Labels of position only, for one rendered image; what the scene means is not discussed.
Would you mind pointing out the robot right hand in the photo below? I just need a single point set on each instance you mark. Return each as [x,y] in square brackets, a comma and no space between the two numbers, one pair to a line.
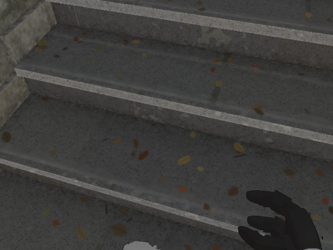
[297,232]

